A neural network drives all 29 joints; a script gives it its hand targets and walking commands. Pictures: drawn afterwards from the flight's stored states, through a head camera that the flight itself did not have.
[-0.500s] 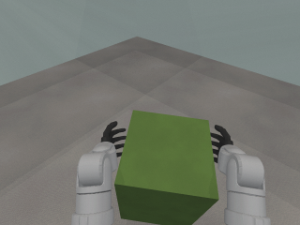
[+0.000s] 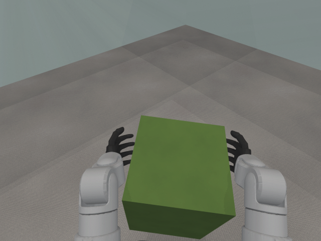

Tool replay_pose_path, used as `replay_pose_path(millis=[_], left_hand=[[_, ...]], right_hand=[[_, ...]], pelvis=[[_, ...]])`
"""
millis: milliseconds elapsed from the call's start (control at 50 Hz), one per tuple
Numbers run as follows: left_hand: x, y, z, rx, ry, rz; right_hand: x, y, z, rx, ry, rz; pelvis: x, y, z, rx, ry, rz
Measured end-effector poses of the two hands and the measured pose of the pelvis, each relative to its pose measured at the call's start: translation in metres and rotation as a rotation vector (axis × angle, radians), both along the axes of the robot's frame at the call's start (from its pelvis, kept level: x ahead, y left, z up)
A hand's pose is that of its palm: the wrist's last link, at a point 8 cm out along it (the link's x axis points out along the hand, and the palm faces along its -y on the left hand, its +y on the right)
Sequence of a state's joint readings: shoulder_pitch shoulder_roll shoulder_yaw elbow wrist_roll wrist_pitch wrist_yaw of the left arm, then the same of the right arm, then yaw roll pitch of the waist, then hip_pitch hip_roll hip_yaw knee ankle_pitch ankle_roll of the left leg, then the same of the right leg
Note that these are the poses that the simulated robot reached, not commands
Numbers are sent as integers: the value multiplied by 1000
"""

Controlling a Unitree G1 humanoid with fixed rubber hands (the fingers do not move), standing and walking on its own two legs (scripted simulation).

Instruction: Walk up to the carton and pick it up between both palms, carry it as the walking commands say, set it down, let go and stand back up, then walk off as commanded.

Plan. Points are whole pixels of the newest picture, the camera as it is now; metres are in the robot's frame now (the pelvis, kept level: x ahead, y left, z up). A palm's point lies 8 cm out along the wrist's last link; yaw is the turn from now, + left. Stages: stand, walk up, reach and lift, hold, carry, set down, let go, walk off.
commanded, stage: carry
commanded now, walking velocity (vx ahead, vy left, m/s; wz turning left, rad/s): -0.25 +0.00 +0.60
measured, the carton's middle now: (172, 182) +0.26 -0.01 +0.01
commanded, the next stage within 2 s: none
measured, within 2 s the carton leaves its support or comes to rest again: neither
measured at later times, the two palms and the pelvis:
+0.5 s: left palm out of the picture +0.09 +0.22 +0.09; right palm (207, 219) +0.15 -0.06 +0.08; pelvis -0.15 +0.03 +0.00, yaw +12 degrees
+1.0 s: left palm out of the picture -0.09 +0.29 +0.09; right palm out of the picture +0.05 +0.03 +0.07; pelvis -0.27 +0.03 +0.00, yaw +27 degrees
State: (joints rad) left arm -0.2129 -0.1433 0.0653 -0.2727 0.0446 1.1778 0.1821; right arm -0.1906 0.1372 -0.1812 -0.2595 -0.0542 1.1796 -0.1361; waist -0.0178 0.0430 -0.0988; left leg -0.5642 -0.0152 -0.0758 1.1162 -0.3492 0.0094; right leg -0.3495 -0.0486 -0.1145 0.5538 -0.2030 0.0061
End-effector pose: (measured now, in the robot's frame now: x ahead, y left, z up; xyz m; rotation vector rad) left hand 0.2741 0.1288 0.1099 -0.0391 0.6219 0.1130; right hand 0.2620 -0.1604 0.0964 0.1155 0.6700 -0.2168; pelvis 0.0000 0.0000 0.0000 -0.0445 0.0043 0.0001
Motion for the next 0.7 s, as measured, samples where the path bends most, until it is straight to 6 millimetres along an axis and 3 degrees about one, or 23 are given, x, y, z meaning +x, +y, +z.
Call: replay_pose_path(millis=[80, 160, 300, 400, 460, 540, 620, 700], left_hand=[[-30, 41, -20, -29, -4, 63], [-69, 70, -36, -71, 60, 118], [-108, 88, -24, -78, 61, 180], [-142, 91, -21, -40, 30, 228], [-167, 92, -21, -11, 42, 235], [-192, 97, -10, 14, 31, 244], [-222, 118, -9, 15, 11, 295], [-263, 150, -27, -9, 5, 371]], right_hand=[[-12, 41, -10, -27, -5, 62], [-36, 70, -17, -71, 63, 120], [-57, 90, -2, -82, 64, 179], [-78, 96, -10, -39, 32, 224], [-100, 96, -19, -7, 46, 231], [-123, 103, -15, 9, 34, 246], [-138, 128, -13, 7, 12, 298], [-157, 165, -23, -12, 7, 372]], pelvis=[[-22, 21, -17, -20, -2, 59], [-48, 33, -13, -44, -43, 106], [-88, 35, 8, -42, 53, 149], [-121, 30, 3, -20, 97, 189], [-141, 30, 3, -14, 55, 198], [-158, 36, 3, 3, 32, 221], [-177, 45, -2, -1, 38, 277], [-200, 58, -18, -13, 28, 348]])
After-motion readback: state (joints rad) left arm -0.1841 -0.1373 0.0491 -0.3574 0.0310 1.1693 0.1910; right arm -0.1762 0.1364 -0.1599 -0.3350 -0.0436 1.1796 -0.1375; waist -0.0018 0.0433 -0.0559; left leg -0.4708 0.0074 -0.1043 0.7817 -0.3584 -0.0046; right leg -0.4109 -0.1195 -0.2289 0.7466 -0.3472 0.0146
